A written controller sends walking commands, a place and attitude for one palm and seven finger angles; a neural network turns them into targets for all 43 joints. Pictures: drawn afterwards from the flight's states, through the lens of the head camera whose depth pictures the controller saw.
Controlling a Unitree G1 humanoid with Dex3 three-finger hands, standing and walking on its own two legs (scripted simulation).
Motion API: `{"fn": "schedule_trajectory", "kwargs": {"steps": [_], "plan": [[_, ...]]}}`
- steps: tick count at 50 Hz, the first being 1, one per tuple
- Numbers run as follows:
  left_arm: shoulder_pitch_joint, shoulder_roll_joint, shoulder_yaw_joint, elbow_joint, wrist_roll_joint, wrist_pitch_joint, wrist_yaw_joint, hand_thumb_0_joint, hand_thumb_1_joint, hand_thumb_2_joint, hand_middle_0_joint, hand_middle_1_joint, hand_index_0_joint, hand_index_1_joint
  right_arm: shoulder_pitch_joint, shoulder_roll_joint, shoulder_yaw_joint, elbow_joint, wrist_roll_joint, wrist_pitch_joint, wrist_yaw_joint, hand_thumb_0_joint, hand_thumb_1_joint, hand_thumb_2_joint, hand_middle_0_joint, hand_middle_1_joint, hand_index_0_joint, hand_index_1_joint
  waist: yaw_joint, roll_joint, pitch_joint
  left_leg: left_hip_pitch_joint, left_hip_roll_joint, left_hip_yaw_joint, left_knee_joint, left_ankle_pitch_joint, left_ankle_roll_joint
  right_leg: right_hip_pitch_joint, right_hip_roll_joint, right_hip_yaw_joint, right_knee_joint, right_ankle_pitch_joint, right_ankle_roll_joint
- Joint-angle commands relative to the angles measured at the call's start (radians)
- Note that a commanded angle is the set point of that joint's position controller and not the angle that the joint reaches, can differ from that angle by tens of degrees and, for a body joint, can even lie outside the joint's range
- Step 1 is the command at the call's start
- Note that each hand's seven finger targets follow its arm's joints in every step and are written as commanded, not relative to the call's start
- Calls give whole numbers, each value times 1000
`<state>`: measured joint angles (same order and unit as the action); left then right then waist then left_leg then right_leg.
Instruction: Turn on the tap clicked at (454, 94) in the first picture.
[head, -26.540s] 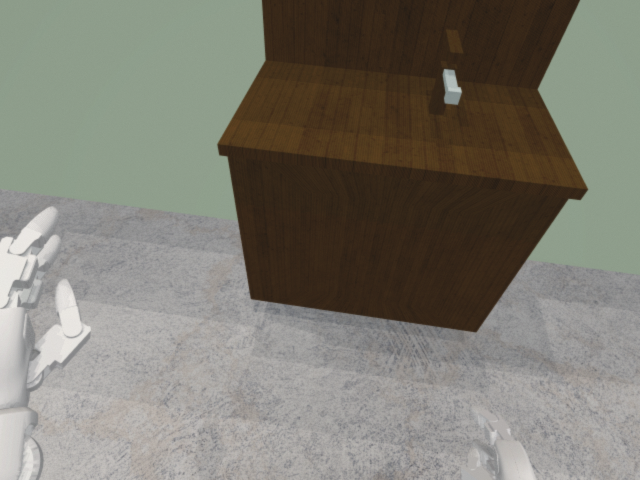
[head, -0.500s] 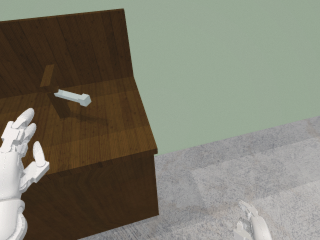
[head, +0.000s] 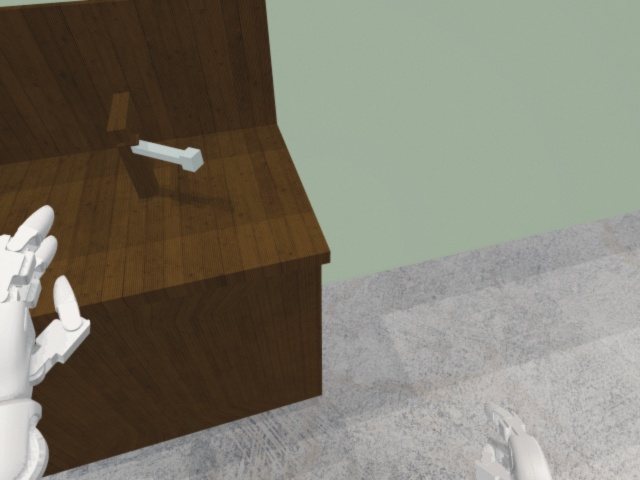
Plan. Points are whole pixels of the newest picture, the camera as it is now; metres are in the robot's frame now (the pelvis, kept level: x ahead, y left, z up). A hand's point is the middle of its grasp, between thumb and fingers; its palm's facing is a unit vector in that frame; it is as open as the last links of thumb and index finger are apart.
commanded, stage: step back with the hand held close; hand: left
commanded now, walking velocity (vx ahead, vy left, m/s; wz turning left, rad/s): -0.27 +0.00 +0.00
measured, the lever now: (191, 159) +0.58 +0.27 +0.10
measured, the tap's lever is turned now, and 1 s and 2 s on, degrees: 53 53 53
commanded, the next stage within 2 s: stop stepping back and stand still in 0.54 s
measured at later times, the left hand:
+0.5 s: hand (57, 404) +0.14 +0.22 +0.18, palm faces +0.39 -0.84 -0.37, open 7.4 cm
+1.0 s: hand out of the picture -0.01 +0.20 +0.18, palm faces +0.43 -0.84 -0.34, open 7.4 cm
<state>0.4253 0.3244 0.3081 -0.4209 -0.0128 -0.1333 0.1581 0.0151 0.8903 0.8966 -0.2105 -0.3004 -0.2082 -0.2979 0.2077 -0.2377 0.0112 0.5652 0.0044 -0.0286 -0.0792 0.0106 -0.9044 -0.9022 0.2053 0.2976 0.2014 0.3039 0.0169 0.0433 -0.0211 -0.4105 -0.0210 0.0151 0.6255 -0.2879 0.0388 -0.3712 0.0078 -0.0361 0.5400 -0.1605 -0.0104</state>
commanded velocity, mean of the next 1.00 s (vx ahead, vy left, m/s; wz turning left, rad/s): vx -0.11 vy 0.02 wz -0.02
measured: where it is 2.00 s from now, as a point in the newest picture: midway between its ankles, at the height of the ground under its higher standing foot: outside the picture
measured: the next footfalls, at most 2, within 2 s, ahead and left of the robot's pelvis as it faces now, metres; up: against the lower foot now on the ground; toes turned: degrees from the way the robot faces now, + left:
right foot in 0.28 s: -0.08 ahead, -0.10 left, +0.00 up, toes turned +3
left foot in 0.52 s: -0.07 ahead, +0.10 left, +0.00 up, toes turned +3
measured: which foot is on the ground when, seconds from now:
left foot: down 0.00-0.32, up 0.34-0.50, down 0.52-0.82, up 0.84-1.00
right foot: down 0.00-0.10, up 0.12-0.26, down 0.28-1.00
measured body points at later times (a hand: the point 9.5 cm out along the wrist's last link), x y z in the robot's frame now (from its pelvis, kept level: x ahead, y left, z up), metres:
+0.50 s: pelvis -0.09 -0.02 +0.01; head -0.07 -0.01 +0.46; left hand +0.11 +0.26 +0.20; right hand +0.11 -0.24 -0.06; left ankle -0.09 +0.10 -0.70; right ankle -0.12 -0.10 -0.73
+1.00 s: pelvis -0.23 -0.03 +0.01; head -0.26 -0.04 +0.46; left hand -0.04 +0.25 +0.20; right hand -0.10 -0.28 -0.08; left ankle -0.24 +0.09 -0.69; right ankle -0.18 -0.11 -0.73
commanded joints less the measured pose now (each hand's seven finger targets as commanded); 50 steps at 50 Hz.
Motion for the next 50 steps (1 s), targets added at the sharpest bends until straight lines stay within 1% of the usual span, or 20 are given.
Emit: {"fn": "schedule_trajectory", "kwargs": {"steps": [1, 4, 6, 8, 13, 16, 17, 18, 19, 22, 25, 27, 30, 33, 37, 39, 41, 42, 46, 50], "plan": [[-127, 219, 129, -295, 2, -90, 39, 0, 900, 900, -200, -300, -200, -300, -111, -119, -48, -154, -7, -70, -19, 0, -900, -900, 200, 300, 200, 300, -21, -1, -62, -23, 93, -138, -157, -221, 13, -5, -118, 146, -130, -277, -24], [-97, 209, 172, -310, 20, -111, 45, 0, 900, 900, -200, -300, -200, -300, -121, -131, -54, -164, -13, -85, -23, 0, -900, -900, 200, 300, 200, 300, -1, 198, -93, -309, 213, -285, -411, -479, 66, 294, 18, 43, 178, -169, 27], [-101, 214, 190, -311, 25, -116, 39, 0, 900, 900, -200, -300, -200, -300, -107, -115, -67, -159, -21, -97, -16, 0, -900, -900, 200, 300, 200, 300, 6, 207, -114, -370, 268, -324, -489, -461, 85, 362, 62, 23, 368, -162, 34], [-74, 203, 186, -292, 12, -115, 30, 0, 900, 900, -200, -300, -200, -300, -103, -105, -76, -152, -15, -110, -7, 0, -900, -900, 200, 300, 200, 300, 6, 152, -146, -241, 264, -290, -439, -360, 76, 277, 66, 32, 347, -223, 27], [-56, 131, 93, -225, -24, -100, 16, 0, 900, 900, -200, -300, -200, -300, -118, -88, -57, -99, -16, -129, 9, 0, -900, -900, 200, 300, 200, 300, -12, 127, -20, -34, 222, -196, -378, -206, 14, 102, 39, 52, -57, -276, -17], [-180, 203, 81, -245, -22, -107, 23, 0, 900, 900, -200, -300, -200, -300, -128, -58, -50, -63, 0, -121, 8, 0, -900, -900, 200, 300, 200, 300, -14, -206, -107, 152, 72, 16, -6, 39, -63, -1, -239, 344, -272, 237, -72], [-232, 208, 63, -276, -14, -110, 30, 0, 900, 900, -200, -300, -200, -300, -142, -72, -67, -71, 15, -126, 1, 0, -900, -900, 200, 300, 200, 300, -5, -270, -151, 90, 29, 24, 101, -14, -59, 111, -255, 314, -197, 637, -31], [-262, 265, 115, -311, -3, -101, 37, 0, 900, 900, -200, -300, -200, -300, -173, -72, -69, -88, 16, -129, -7, 0, -900, -900, 200, 300, 200, 300, 7, -322, -189, 13, 8, 7, 165, -68, -55, 179, -261, 305, -135, 838, -11], [-191, 271, 139, -280, 1, -83, 32, 0, 900, 900, -200, -300, -200, -300, -171, -63, -62, -99, 8, -122, -12, 0, -900, -900, 200, 300, 200, 300, 10, -274, -178, -23, 6, 6, 190, -75, -48, 215, -262, 270, -99, 904, -16], [-120, 254, 142, -274, -4, -72, 15, 0, 900, 900, -200, -300, -200, -300, -178, -42, -33, -104, -1, -86, -16, 0, -900, -900, 200, 300, 200, 300, 1, -98, -141, -17, 14, 22, 94, -13, -64, 259, -247, 229, -55, 900, -77], [-62, 243, 153, -267, -19, -70, 10, 0, 900, 900, -200, -300, -200, -300, -150, -70, -43, -109, 4, -59, -21, 0, -900, -900, 200, 300, 200, 300, -14, -58, -176, 89, 62, 23, -123, 314, -59, 297, -171, 192, 13, 883, -26], [-5, 244, 170, -282, -33, -72, 4, 0, 900, 900, -200, -300, -200, -300, -122, -98, -61, -131, 16, -43, -12, 0, -900, -900, 200, 300, 200, 300, -12, 6, -248, 287, 171, -29, -176, 828, -31, 205, -60, 125, 47, 546, 35], [119, 212, 164, -299, -52, -58, -8, 0, 900, 900, -200, -300, -200, -300, -123, -91, -72, -161, 8, -44, 17, 0, -900, -900, 200, 300, 200, 300, -2, 169, -291, 443, 311, -132, -149, 1202, 25, -20, 18, 84, 126, -165, 29], [72, 201, 150, -395, -49, -57, -16, 0, 900, 900, -200, -300, -200, -300, -107, -100, -74, -155, -12, -71, 27, 0, -900, -900, 200, 300, 200, 300, 0, 181, -245, 307, 316, -125, -230, 920, 55, 37, 25, 70, 207, -248, 30], [58, 194, 143, -335, -39, -25, 16, 0, 900, 900, -200, -300, -200, -300, -106, -112, -66, -150, 4, -102, 12, 0, -900, -900, 200, 300, 200, 300, -14, 94, -143, 80, 245, -78, -281, 151, 39, 194, 11, 19, 22, -175, 40], [-5, 220, 142, -305, -22, -27, 24, 0, 900, 900, -200, -300, -200, -300, -120, -102, -59, -149, 3, -97, 2, 0, -900, -900, 200, 300, 200, 300, -27, -47, -65, -33, 116, -10, -180, -244, -15, 191, -72, 125, -211, -236, -12], [-87, 237, 137, -291, -19, -27, 29, 0, 900, 900, -200, -300, -200, -300, -122, -89, -60, -121, -6, -90, -3, 0, -900, -900, 200, 300, 200, 300, -31, -200, -17, 46, 17, 4, 167, -172, -55, -87, -300, 458, -429, -602, -128], [-107, 221, 111, -288, -13, -26, 31, 0, 900, 900, -200, -300, -200, -300, -111, -90, -70, -104, -1, -94, -8, 0, -900, -900, 200, 300, 200, 300, -25, -204, 5, 46, 12, -9, 314, -150, -51, -126, -321, 485, -443, -605, -141], [-125, 214, 103, -201, -9, -47, 35, 0, 900, 900, -200, -300, -200, -300, -79, -78, -45, -72, -16, -92, -10, 0, -900, -900, 200, 300, 200, 300, -44, -114, -39, 30, 36, 33, 244, -95, -40, -15, -261, 264, -348, -463, -114], [-95, 203, 101, -141, -9, -56, 39, 0, 900, 900, -200, -300, -200, -300, -78, -85, -51, -77, -12, -101, -20, 0, -900, -900, 200, 300, 200, 300, -31, -184, -20, 157, 26, 96, -14, -201, -9, -39, -244, 245, -333, -590, -103]]}}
